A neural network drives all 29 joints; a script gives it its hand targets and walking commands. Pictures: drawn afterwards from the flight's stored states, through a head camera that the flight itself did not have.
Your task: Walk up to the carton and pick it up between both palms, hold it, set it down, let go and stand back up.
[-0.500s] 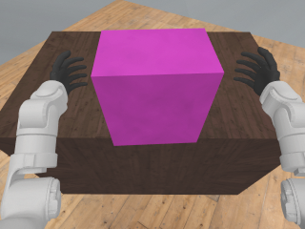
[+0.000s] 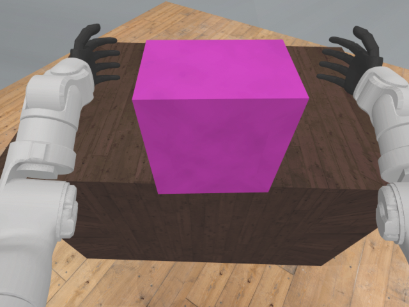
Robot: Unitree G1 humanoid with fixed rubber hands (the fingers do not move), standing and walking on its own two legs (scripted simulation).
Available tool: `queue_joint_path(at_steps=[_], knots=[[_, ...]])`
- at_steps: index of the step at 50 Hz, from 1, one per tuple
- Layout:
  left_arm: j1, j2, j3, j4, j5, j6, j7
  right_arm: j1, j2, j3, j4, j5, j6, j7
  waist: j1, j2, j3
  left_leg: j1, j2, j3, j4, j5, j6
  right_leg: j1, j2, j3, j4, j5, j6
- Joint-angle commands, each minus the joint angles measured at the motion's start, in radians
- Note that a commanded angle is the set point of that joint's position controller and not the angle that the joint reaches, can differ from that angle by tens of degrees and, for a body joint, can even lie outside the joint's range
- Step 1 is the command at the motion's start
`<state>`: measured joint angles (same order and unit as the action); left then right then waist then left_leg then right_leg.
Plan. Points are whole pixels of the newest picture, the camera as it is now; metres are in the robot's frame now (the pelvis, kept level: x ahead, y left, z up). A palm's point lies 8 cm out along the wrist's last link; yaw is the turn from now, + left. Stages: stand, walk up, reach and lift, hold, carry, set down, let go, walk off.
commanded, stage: reach and lift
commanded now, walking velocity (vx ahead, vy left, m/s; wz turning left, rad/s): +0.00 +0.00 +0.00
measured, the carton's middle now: (214, 124) +0.47 -0.02 +0.08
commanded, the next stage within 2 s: none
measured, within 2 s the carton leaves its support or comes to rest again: neither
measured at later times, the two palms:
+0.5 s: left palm (94, 96) +0.47 +0.22 +0.16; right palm (330, 98) +0.46 -0.24 +0.16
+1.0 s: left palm (112, 114) +0.47 +0.20 +0.12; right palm (321, 119) +0.45 -0.24 +0.11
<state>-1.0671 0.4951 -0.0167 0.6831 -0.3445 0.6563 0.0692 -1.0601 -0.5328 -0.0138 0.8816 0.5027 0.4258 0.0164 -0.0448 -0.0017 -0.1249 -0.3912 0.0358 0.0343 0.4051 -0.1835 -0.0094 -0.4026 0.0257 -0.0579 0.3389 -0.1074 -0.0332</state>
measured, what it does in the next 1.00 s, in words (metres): stands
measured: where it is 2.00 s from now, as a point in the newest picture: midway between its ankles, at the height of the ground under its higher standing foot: outside the picture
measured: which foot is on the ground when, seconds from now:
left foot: down 0.00-1.00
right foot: down 0.00-1.00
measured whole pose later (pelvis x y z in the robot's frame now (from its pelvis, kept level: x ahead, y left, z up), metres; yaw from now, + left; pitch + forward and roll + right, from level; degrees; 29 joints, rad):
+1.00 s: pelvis +0.01 +0.00 -0.01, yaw +0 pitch +15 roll -1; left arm -0.97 0.34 0.02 1.03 -0.25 0.13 0.03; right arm -0.92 -0.41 0.05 1.03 0.43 0.07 -0.04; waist -0.01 0.02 -0.14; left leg -0.51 0.04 0.04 0.46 -0.21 -0.01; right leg -0.53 0.03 -0.05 0.40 -0.13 -0.03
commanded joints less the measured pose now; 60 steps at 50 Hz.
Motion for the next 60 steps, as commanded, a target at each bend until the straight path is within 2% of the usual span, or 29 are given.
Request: queue_joint_path(at_steps=[1, 4, 5, 7, 11, 13, 14, 16, 18, 21, 24, 25, 26, 27, 28, 29, 32, 33, 37, 38, 39, 41, 45, 48, 52, 55, 56, 60], knots=[[-0.66, 0.22, 0.051, -0.096, 0.006, -0.067, 0.003, -0.612, -0.269, -0.004, -0.103, 0.04, -0.05, 0.007, 0.009, 0.021, -0.637, 0.233, -0.03, -0.05, -0.006, 0.269, -0.003, 0.317, 0.022, 0.042, 0.031, 0.379, 0.039], [-0.655, 0.219, 0.052, -0.07, 0.022, -0.083, -0.007, -0.617, -0.254, 0.027, -0.062, 0.051, -0.054, 0.009, 0.021, -0.002, -0.637, 0.209, -0.032, -0.037, -0.011, 0.277, 0.0, 0.358, 0.018, 0.047, 0.035, 0.396, 0.051], [-0.651, 0.23, 0.054, -0.028, 0.024, -0.088, -0.01, -0.617, -0.245, 0.039, -0.06, 0.056, -0.053, 0.01, 0.03, -0.01, -0.626, 0.198, -0.034, -0.035, -0.019, 0.283, 0.003, 0.368, 0.016, 0.051, 0.031, 0.405, 0.056], [-0.644, 0.219, 0.038, -0.005, 0.019, -0.102, -0.018, -0.624, -0.234, 0.058, -0.061, 0.069, -0.059, 0.008, 0.036, -0.001, -0.624, 0.172, -0.035, -0.032, -0.031, 0.277, 0.008, 0.387, 0.011, 0.053, 0.03, 0.412, 0.055], [-0.638, 0.199, 0.019, 0.081, 0.015, -0.155, -0.041, -0.597, -0.204, 0.076, 0.011, 0.063, -0.085, 0.005, 0.033, -0.022, -0.579, 0.129, -0.037, -0.024, -0.031, 0.226, 0.015, 0.361, 0.007, 0.052, 0.032, 0.376, 0.06], [-0.625, 0.189, 0.012, 0.079, 0.013, -0.194, -0.047, -0.586, -0.198, 0.06, -0.017, 0.033, -0.113, -0.001, 0.027, -0.021, -0.605, 0.136, -0.033, -0.024, -0.026, 0.226, 0.011, 0.356, 0.005, 0.046, 0.035, 0.349, 0.06], [-0.624, 0.178, 0.01, 0.074, 0.013, -0.213, -0.049, -0.576, -0.207, 0.049, -0.034, 0.028, -0.129, -0.003, 0.016, -0.008, -0.631, 0.154, -0.033, -0.027, -0.021, 0.245, 0.009, 0.345, 0.009, 0.047, 0.03, 0.362, 0.06], [-0.619, 0.175, 0.012, 0.047, 0.018, -0.249, -0.052, -0.554, -0.188, 0.04, -0.055, 0.016, -0.152, -0.009, 0.019, 0.017, -0.664, 0.158, -0.039, -0.022, -0.007, 0.268, 0.006, 0.34, 0.012, 0.045, 0.039, 0.379, 0.053], [-0.614, 0.146, -0.004, 0.042, 0.015, -0.282, -0.051, -0.528, -0.186, 0.017, -0.04, 0.004, -0.177, -0.009, 0.007, 0.053, -0.663, 0.177, -0.036, -0.018, 0.01, 0.274, -0.007, 0.294, 0.015, 0.03, 0.048, 0.363, 0.048], [-0.596, 0.136, -0.006, 0.023, 0.014, -0.321, -0.049, -0.51, -0.193, -0.024, -0.071, -0.048, -0.225, -0.017, -0.02, 0.048, -0.715, 0.244, -0.033, -0.03, 0.04, 0.335, -0.024, 0.248, 0.023, 0.015, 0.043, 0.377, 0.042], [-0.577, 0.129, 0.011, -0.01, 0.033, -0.358, -0.042, -0.488, -0.189, -0.078, -0.117, -0.096, -0.269, -0.027, -0.019, 0.058, -0.782, 0.247, -0.037, -0.029, 0.06, 0.352, -0.029, 0.234, 0.023, 0.012, 0.059, 0.401, 0.051], [-0.565, 0.13, 0.019, -0.005, 0.039, -0.373, -0.041, -0.493, -0.182, -0.087, -0.131, -0.115, -0.28, -0.029, -0.018, 0.036, -0.785, 0.224, -0.042, -0.029, 0.064, 0.344, -0.027, 0.238, 0.028, 0.009, 0.069, 0.414, 0.054], [-0.567, 0.126, 0.019, -0.005, 0.043, -0.387, -0.038, -0.487, -0.178, -0.1, -0.133, -0.125, -0.292, -0.031, -0.016, 0.047, -0.8, 0.206, -0.044, -0.025, 0.062, 0.329, -0.024, 0.252, 0.024, 0.009, 0.075, 0.416, 0.059], [-0.555, 0.119, 0.02, 0.022, 0.044, -0.398, -0.037, -0.484, -0.172, -0.096, -0.131, -0.13, -0.3, -0.032, -0.014, 0.033, -0.8, 0.197, -0.044, -0.024, 0.061, 0.338, -0.025, 0.27, 0.027, 0.009, 0.08, 0.432, 0.06], [-0.542, 0.119, 0.034, -0.004, 0.054, -0.421, -0.032, -0.469, -0.165, -0.101, -0.154, -0.141, -0.316, -0.033, -0.001, 0.025, -0.852, 0.199, -0.041, -0.018, 0.068, 0.345, -0.024, 0.298, 0.028, 0.002, 0.097, 0.443, 0.061], [-0.53, 0.119, 0.04, -0.012, 0.059, -0.437, -0.026, -0.46, -0.158, -0.104, -0.149, -0.139, -0.329, -0.034, -0.008, 0.034, -0.868, 0.193, -0.046, -0.018, 0.075, 0.369, -0.026, 0.308, 0.027, 0.01, 0.103, 0.485, 0.063], [-0.513, 0.117, 0.09, -0.012, 0.088, -0.483, -0.014, -0.443, -0.142, -0.096, -0.163, -0.148, -0.368, -0.035, 0.02, 0.018, -0.923, 0.17, -0.051, -0.015, 0.085, 0.403, -0.026, 0.344, 0.032, 0.012, 0.124, 0.536, 0.065], [-0.502, 0.112, 0.091, -0.013, 0.097, -0.498, -0.01, -0.424, -0.138, -0.088, -0.158, -0.147, -0.377, -0.037, 0.014, 0.016, -0.932, 0.166, -0.049, -0.013, 0.088, 0.41, -0.026, 0.365, 0.033, 0.011, 0.129, 0.546, 0.072], [-0.456, 0.095, 0.118, 0.004, 0.112, -0.532, -0.009, -0.401, -0.126, -0.051, -0.164, -0.123, -0.401, -0.047, 0.035, -0.001, -0.916, 0.095, -0.056, -0.005, 0.086, 0.424, -0.019, 0.45, 0.025, 0.035, 0.154, 0.634, 0.084], [-0.45, 0.088, 0.119, 0.015, 0.11, -0.536, -0.013, -0.392, -0.11, -0.03, -0.146, -0.118, -0.402, -0.05, 0.026, -0.029, -0.88, 0.078, -0.055, -0.005, 0.083, 0.425, -0.016, 0.461, 0.022, 0.036, 0.157, 0.668, 0.09], [-0.433, 0.084, 0.127, 0.033, 0.119, -0.538, -0.017, -0.394, -0.105, -0.023, -0.149, -0.118, -0.403, -0.052, 0.03, -0.051, -0.858, 0.07, -0.05, -0.01, 0.077, 0.42, -0.019, 0.473, 0.024, 0.035, 0.16, 0.674, 0.087], [-0.411, 0.069, 0.108, 0.069, 0.106, -0.548, -0.029, -0.377, -0.081, 0.005, -0.119, -0.093, -0.408, -0.054, 0.031, -0.052, -0.822, 0.046, -0.054, -0.01, 0.065, 0.381, -0.015, 0.474, 0.017, 0.044, 0.159, 0.649, 0.098], [-0.404, 0.036, 0.083, 0.149, 0.097, -0.571, -0.04, -0.37, -0.054, 0.042, -0.067, -0.072, -0.409, -0.058, 0.037, -0.07, -0.713, 0.008, -0.049, -0.01, 0.049, 0.288, -0.003, 0.417, 0.012, 0.044, 0.147, 0.537, 0.094], [-0.428, 0.007, 0.048, 0.177, 0.092, -0.601, -0.034, -0.36, -0.048, 0.035, -0.022, -0.075, -0.416, -0.049, 0.025, -0.038, -0.702, 0.052, -0.043, -0.019, 0.05, 0.277, -0.003, 0.325, 0.016, 0.033, 0.128, 0.449, 0.085], [-0.467, -0.021, -0.002, 0.194, 0.084, -0.638, -0.024, -0.391, -0.045, 0.015, -0.015, -0.093, -0.444, -0.051, 0.008, 0.03, -0.737, 0.142, -0.033, -0.018, 0.085, 0.293, -0.03, 0.206, 0.017, 0.016, 0.111, 0.37, 0.065], [-0.533, -0.038, -0.042, 0.215, 0.066, -0.659, -0.002, -0.429, -0.052, -0.023, -0.001, -0.127, -0.459, -0.048, -0.006, 0.044, -0.784, 0.176, -0.024, -0.02, 0.106, 0.29, -0.044, 0.106, 0.02, -0.001, 0.111, 0.322, 0.059], [-0.54, -0.048, -0.045, 0.219, 0.069, -0.659, 0.005, -0.436, -0.048, -0.025, 0.008, -0.13, -0.457, -0.048, -0.011, 0.061, -0.792, 0.194, -0.022, -0.028, 0.107, 0.294, -0.048, 0.086, 0.022, -0.002, 0.106, 0.31, 0.052], [-0.577, -0.055, -0.048, 0.228, 0.069, -0.656, 0.024, -0.462, -0.042, -0.061, 0.032, -0.159, -0.452, -0.055, -0.02, 0.069, -0.811, 0.221, -0.018, -0.037, 0.127, 0.3, -0.058, 0.048, 0.023, -0.008, 0.111, 0.297, 0.049]])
